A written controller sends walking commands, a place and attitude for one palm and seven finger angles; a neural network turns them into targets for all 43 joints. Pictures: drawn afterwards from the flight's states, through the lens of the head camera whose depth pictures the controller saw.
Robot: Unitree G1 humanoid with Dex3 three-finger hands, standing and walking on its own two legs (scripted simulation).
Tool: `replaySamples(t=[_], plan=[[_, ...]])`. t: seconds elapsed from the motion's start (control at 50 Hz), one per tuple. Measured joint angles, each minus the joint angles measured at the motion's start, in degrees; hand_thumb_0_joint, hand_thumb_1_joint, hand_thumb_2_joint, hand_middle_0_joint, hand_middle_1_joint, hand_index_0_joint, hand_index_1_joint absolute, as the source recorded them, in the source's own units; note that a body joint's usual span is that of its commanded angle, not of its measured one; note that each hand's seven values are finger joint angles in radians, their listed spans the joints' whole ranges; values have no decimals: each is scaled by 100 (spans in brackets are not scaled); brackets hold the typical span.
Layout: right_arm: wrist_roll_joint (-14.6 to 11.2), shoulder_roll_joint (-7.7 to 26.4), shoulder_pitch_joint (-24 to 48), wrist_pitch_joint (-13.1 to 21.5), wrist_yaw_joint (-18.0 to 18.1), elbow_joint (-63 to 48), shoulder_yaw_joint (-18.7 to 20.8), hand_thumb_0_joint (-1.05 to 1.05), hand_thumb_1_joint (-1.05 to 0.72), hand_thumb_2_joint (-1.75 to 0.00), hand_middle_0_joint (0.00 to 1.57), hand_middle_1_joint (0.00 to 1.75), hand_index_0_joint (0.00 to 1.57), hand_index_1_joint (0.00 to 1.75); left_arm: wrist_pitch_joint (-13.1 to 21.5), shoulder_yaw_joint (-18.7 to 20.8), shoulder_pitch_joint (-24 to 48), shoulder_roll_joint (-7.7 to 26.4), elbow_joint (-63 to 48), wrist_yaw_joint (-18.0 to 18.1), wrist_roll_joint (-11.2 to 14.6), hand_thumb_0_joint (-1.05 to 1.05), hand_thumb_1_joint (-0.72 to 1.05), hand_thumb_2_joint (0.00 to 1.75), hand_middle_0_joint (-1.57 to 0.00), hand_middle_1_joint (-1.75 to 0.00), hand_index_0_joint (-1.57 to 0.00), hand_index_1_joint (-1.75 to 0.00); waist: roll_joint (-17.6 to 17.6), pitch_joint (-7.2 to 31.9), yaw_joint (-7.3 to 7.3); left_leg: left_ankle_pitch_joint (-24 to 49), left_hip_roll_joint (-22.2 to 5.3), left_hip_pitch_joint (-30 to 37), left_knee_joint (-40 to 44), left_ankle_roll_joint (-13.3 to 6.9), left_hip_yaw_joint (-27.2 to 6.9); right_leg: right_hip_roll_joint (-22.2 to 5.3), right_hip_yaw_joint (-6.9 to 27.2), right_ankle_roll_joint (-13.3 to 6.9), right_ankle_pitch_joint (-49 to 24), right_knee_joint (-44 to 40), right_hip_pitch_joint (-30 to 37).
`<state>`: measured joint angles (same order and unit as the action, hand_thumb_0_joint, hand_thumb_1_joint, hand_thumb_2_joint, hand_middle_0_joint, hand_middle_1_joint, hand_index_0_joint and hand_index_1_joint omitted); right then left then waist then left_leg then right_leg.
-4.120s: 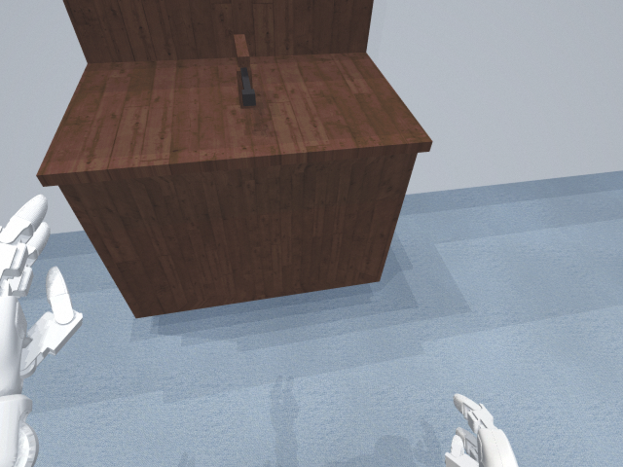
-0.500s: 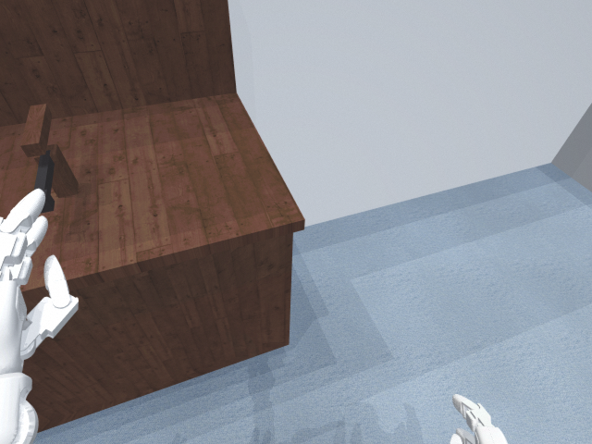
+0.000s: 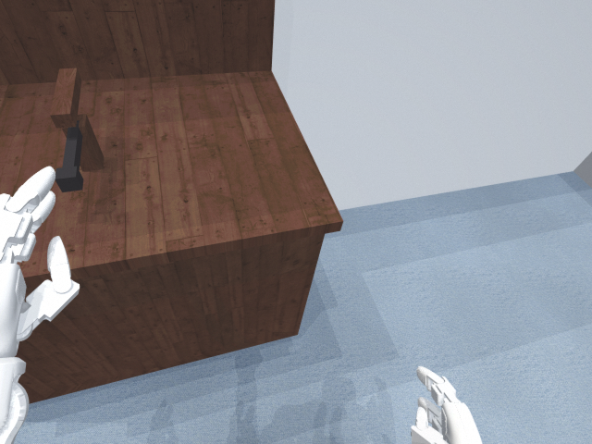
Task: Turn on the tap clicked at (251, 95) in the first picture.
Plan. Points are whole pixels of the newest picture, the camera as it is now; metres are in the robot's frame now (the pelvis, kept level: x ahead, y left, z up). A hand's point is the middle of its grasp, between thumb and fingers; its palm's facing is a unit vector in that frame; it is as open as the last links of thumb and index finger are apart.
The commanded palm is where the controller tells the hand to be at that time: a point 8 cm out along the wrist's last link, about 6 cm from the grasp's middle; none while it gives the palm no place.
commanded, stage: shuffle to correct the standing spot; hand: left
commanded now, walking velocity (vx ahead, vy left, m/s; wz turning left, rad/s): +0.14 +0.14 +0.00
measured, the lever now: (69, 179) +0.43 +0.40 +0.05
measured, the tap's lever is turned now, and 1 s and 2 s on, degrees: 0 0 0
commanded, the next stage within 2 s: come to a stop and stand still in 1.28 s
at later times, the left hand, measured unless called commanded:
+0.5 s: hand (76, 242) +0.26 +0.26 +0.16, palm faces +0.40 -0.84 -0.37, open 7.4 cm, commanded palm +0.20 +0.30 +0.17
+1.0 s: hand (65, 247) +0.25 +0.27 +0.16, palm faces +0.40 -0.82 -0.40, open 7.4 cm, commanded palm +0.21 +0.31 +0.17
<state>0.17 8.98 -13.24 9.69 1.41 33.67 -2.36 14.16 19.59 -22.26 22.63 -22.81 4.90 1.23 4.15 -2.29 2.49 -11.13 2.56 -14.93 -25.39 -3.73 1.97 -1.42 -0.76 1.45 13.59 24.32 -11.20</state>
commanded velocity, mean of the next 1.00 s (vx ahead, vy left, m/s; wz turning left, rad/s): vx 0.13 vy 0.15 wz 0.00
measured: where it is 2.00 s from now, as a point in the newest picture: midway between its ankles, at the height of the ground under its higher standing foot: outside the picture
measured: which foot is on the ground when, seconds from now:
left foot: down 0.00-0.84, up 0.86-1.00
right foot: down 0.00-1.00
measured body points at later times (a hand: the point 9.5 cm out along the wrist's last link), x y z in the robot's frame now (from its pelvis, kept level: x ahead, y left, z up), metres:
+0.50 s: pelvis +0.04 +0.02 -0.02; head +0.06 +0.03 +0.43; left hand +0.23 +0.31 +0.18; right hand +0.22 -0.21 -0.09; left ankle +0.03 +0.07 -0.74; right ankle -0.01 -0.14 -0.74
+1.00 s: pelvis +0.05 +0.03 -0.01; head +0.06 +0.03 +0.44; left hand +0.23 +0.32 +0.18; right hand +0.19 -0.21 -0.10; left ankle +0.04 +0.16 -0.67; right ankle +0.03 -0.08 -0.74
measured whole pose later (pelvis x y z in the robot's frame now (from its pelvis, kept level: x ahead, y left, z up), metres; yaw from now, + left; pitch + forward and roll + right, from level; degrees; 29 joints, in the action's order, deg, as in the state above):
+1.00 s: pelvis +0.05 +0.03 -0.01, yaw +0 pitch +0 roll +0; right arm 0.2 13.3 -14.5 2.1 -0.1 34.9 0.4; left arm 14.2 21.3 -28.0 19.6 -25.5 6.7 2.1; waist 0.5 -0.5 -0.1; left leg -20.5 -0.6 -29.9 -64.0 -0.7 -0.3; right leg -2.6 -5.7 -0.7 18.2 31.5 -13.3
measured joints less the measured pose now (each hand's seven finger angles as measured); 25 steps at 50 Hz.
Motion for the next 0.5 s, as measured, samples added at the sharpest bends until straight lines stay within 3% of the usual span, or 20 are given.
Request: replaySamples(t=[0.12, 0.2, 0.3, 0.5], plan=[[73, 60, 252, 71, -139, -42, -18, 1, -91, -89, 20, 30, 21, 30, 72, 277, 427, -80, -391, 162, 73, 2, 89, 89, -21, -30, -21, -30, -14, -12, 1, -211, -10, -50, -219, -27, -37, 14, -40, 5, 79, -43, 80], [72, 148, 365, -66, -187, -138, 52, 1, -90, -89, 20, 30, 21, 30, 56, 77, 126, -190, -547, 110, 59, 2, 90, 89, -20, -30, -20, -30, -186, 147, -131, -421, 14, -84, -428, -79, 8, -14, 3, 26, 251, 121, 56], [12, 200, 327, -339, -120, -242, 113, 1, -91, -89, 20, 30, 21, 30, -92, 74, -273, -36, -334, 27, 103, 2, 89, 89, -21, -30, -21, -30, -309, 251, -250, -663, 54, -91, -684, -112, 37, -61, 28, 70, 511, 417, 30], [-61, 334, 91, -519, -115, -165, 176, 1, -91, -89, 20, 30, 21, 30, -142, 231, -165, -97, -519, 154, 170, 2, 89, 89, -21, -30, -21, -30, -347, 113, -205, -970, 93, -143, -1154, -130, 4, -106, -17, 74, 870, 928, -15]])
